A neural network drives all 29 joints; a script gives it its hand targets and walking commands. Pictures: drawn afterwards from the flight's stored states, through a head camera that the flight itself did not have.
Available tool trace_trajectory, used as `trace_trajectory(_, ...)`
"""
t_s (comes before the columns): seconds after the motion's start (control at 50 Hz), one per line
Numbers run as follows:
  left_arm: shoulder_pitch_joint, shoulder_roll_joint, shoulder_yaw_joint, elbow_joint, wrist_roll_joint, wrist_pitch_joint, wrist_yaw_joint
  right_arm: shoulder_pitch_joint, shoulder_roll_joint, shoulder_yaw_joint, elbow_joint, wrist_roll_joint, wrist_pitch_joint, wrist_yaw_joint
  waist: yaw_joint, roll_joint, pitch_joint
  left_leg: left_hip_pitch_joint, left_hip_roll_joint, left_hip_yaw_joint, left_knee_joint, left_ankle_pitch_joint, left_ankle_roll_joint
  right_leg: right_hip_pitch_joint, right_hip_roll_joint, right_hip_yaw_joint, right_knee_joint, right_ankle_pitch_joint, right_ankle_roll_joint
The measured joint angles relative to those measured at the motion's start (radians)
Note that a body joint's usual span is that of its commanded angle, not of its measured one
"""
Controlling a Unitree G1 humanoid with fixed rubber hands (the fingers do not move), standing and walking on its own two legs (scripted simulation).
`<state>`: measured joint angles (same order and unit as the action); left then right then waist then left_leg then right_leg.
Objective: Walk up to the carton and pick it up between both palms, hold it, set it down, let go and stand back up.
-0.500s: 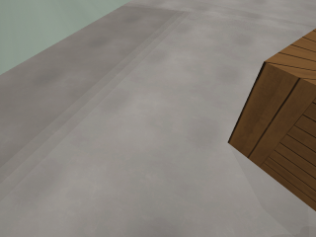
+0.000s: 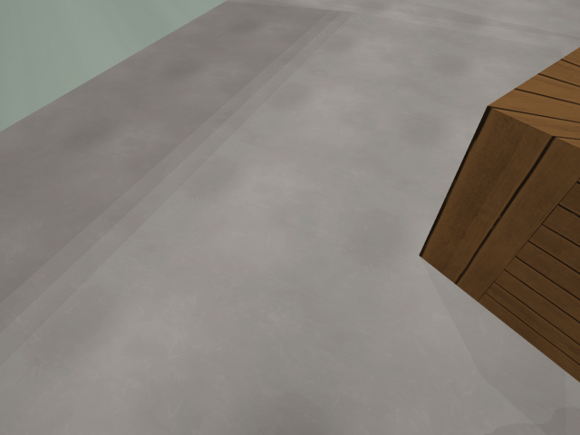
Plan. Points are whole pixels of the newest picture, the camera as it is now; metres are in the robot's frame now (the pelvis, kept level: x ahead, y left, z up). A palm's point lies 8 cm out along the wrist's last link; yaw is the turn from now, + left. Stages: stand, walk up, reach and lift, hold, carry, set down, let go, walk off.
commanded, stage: stand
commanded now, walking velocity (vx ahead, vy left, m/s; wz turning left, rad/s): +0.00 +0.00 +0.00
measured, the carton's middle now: out of the picture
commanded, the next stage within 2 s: none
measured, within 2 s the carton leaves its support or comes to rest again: neither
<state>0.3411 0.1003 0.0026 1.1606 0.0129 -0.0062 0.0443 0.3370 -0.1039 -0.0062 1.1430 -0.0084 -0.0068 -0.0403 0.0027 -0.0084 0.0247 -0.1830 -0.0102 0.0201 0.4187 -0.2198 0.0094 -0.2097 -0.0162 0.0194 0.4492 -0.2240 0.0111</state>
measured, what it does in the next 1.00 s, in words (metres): stands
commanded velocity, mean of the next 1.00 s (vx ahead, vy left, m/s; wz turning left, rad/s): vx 0.00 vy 0.00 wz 0.00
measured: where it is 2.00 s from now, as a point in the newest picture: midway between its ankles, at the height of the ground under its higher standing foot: outside the picture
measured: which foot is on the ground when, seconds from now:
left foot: down 0.00-1.00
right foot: down 0.00-1.00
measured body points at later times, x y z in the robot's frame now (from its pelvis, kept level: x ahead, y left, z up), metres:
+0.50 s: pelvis +0.01 +0.00 +0.00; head +0.03 +0.00 +0.45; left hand -0.03 +0.19 -0.16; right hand -0.03 -0.20 -0.16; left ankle +0.00 +0.11 -0.74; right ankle +0.01 -0.13 -0.74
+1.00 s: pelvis +0.01 +0.00 +0.00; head +0.02 +0.01 +0.45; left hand -0.02 +0.20 -0.16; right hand -0.01 -0.20 -0.16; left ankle +0.00 +0.11 -0.74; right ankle +0.01 -0.13 -0.74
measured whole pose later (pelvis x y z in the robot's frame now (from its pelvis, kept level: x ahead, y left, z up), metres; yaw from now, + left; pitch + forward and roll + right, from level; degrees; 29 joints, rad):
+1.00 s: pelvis +0.01 +0.00 +0.00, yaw +0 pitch -2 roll +0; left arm 0.32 0.10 0.01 1.15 0.01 -0.01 0.04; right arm 0.32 -0.09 0.00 1.16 -0.01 -0.02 -0.04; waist 0.00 -0.01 0.03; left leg -0.15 -0.01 0.02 0.41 -0.24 0.01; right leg -0.17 -0.02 0.01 0.43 -0.23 0.01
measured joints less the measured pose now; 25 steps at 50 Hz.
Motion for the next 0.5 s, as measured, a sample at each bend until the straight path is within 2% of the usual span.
trace_trajectory(0.2, -0.001, -0.004, -0.004, -0.009, -0.004, -0.007, -0.005, -0.011, 0.003, 0.005, -0.001, 0.001, 0.003, 0.004, -0.005, 0.017, -0.016, 0.002, 0.016, -0.008, 0.010, -0.011, -0.009, 0.014, 0.016, -0.008, -0.015, 0.000, -0.009)
trace_trajectory(0.5, 0.006, -0.010, 0.001, -0.016, -0.008, -0.010, -0.009, 0.014, 0.011, 0.011, 0.019, 0.002, -0.010, 0.002, -0.001, -0.001, 0.010, 0.000, 0.017, -0.006, 0.010, -0.022, -0.008, 0.016, 0.017, -0.006, -0.025, -0.003, -0.009)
